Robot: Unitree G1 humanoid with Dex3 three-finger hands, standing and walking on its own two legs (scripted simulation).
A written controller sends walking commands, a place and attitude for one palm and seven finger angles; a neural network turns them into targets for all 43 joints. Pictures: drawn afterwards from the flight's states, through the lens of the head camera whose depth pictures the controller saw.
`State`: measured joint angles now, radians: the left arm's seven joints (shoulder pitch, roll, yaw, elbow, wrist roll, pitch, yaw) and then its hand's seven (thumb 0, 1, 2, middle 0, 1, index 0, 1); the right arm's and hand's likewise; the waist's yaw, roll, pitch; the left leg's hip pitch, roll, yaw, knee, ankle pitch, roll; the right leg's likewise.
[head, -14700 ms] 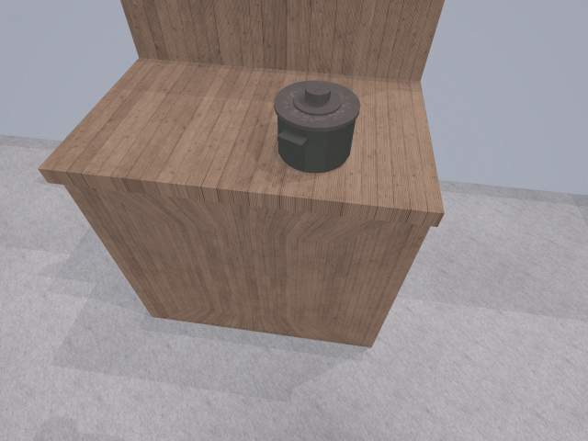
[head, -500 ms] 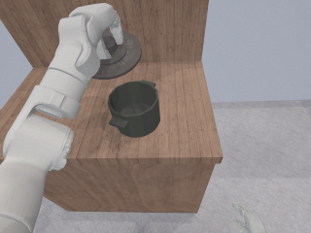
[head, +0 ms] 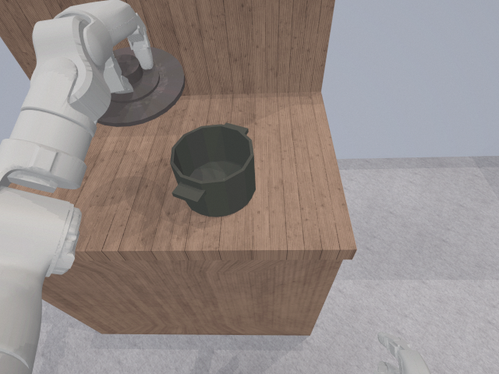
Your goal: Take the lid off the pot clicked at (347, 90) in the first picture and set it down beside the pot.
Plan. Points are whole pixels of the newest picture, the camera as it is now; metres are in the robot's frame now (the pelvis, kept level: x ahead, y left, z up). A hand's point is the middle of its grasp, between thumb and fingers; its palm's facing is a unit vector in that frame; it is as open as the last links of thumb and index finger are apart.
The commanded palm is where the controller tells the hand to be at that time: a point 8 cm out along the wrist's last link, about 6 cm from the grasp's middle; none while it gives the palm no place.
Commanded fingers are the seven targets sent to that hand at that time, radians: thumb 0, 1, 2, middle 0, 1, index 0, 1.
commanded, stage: move the lid sideways beside the pot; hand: left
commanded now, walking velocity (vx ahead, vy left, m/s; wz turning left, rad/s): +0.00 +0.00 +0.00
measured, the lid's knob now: (124, 70) +0.49 +0.19 +0.24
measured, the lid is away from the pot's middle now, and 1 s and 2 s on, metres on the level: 0.11 0.22 0.25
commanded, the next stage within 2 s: lower the lid onto the table in 1.24 s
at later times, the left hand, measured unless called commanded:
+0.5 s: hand (73, 74) +0.45 +0.24 +0.26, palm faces -0.16 -0.07 -0.98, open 7.7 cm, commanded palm +0.43 +0.25 +0.34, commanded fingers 0.00 0.58 1.04 -0.86 -1.02 -0.88 -1.03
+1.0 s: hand (40, 77) +0.45 +0.29 +0.26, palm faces -0.18 -0.07 -0.98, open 7.7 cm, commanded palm +0.43 +0.30 +0.34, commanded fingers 0.00 0.58 1.04 -0.86 -1.02 -0.88 -1.03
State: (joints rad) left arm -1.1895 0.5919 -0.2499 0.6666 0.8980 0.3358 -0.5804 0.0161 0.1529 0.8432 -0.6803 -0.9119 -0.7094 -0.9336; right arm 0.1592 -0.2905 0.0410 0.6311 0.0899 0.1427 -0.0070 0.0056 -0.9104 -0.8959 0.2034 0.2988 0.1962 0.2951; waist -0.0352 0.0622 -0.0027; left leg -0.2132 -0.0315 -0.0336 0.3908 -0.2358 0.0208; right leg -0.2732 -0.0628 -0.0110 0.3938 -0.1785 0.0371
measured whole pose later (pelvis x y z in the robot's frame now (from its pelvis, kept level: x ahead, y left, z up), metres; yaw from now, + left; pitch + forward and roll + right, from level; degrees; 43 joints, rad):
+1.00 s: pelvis +0.00 +0.00 +0.00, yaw +0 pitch +5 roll -1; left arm -1.12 0.82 -0.09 0.69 0.91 0.18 -0.61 0.02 0.15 0.84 -0.68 -0.91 -0.71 -0.94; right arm 0.18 -0.30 0.04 0.61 0.11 0.20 -0.01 0.00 -0.91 -0.90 0.20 0.30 0.20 0.30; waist -0.04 0.06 0.02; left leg -0.25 -0.02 -0.04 0.41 -0.25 0.02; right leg -0.28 -0.05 -0.02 0.36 -0.16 0.04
